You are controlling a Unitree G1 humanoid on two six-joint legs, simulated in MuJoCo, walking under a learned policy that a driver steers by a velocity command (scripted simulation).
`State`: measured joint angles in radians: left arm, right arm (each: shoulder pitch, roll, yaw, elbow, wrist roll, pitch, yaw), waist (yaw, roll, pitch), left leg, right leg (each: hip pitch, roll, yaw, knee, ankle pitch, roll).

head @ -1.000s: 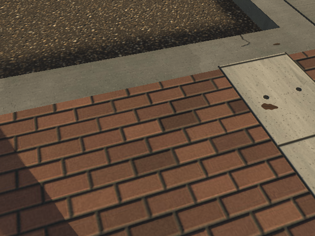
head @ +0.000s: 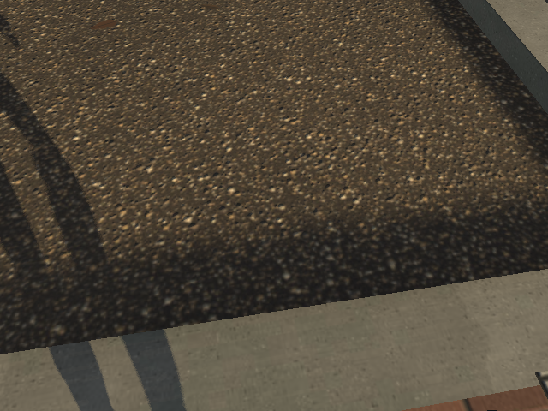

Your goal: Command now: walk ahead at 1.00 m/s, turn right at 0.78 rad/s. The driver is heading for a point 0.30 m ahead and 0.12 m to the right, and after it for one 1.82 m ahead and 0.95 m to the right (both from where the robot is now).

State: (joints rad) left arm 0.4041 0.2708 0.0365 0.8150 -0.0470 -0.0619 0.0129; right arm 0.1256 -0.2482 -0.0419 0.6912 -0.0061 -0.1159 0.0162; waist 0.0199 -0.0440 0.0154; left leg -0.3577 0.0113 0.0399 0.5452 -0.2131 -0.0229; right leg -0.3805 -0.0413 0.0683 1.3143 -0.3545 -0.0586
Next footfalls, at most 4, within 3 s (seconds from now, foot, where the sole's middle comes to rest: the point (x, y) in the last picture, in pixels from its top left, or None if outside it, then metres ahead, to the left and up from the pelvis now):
0.30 right None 0.46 -0.15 -0.76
0.80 left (343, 280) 0.92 -0.17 -0.89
1.26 right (480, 244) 1.07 -0.62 -0.89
1.68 left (500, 145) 1.53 -0.80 -0.89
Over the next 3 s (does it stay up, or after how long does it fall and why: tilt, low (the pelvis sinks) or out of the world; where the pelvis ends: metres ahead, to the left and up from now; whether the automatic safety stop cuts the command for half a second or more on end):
stays up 1.94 -1.15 0.01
